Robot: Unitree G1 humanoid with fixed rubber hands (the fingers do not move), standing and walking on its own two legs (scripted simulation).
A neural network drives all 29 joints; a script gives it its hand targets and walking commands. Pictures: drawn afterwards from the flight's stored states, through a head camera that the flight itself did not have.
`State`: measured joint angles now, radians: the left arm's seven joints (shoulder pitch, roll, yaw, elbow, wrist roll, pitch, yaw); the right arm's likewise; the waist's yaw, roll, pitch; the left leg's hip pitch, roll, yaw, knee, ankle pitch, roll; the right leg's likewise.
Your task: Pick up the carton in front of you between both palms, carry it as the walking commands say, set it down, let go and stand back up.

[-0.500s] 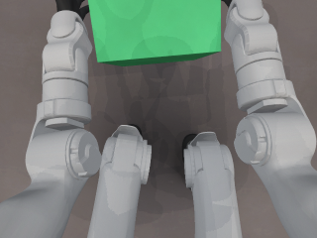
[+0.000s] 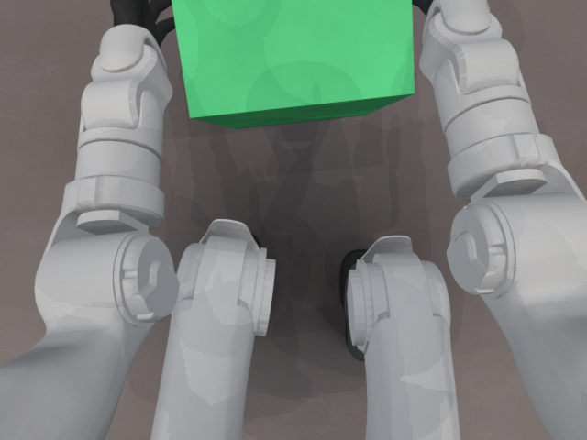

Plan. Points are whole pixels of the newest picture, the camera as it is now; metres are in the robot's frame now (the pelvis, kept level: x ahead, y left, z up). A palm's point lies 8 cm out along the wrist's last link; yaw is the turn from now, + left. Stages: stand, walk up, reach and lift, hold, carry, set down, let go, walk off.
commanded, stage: set down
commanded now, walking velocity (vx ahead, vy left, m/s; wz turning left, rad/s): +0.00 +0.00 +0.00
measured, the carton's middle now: (292, 31) +0.54 +0.05 -0.25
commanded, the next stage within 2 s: let go in 2.00 s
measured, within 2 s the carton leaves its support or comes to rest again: neither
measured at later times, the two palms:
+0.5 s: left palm (136, 28) +0.51 +0.20 -0.18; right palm out of the picture +0.56 -0.10 -0.18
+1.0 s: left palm (103, 20) +0.52 +0.24 -0.19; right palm out of the picture +0.58 -0.14 -0.19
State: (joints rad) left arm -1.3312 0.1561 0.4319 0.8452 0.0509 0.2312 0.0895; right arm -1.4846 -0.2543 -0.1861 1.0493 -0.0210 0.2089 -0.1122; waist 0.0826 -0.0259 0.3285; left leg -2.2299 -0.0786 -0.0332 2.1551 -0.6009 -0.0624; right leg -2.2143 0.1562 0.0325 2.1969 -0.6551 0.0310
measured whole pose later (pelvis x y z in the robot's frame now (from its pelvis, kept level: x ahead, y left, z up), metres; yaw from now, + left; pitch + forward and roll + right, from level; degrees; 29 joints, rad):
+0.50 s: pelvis -0.01 +0.00 -0.01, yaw +1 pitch +34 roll +2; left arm -1.43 0.20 0.50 0.94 0.12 0.20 -0.03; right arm -1.57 -0.28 -0.27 1.11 -0.10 0.19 -0.01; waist 0.09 -0.02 0.44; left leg -2.19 -0.07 -0.02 2.19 -0.59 -0.07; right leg -2.19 0.13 0.02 2.25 -0.64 0.01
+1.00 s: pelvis -0.01 +0.00 -0.02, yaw +1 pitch +34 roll +2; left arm -1.46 0.36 0.25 1.10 -0.19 0.06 0.10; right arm -1.57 -0.47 0.03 1.14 0.22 0.11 -0.08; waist 0.08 0.00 0.46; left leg -2.23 -0.02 0.02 2.23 -0.59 -0.01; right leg -2.21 0.08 0.01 2.28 -0.66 0.01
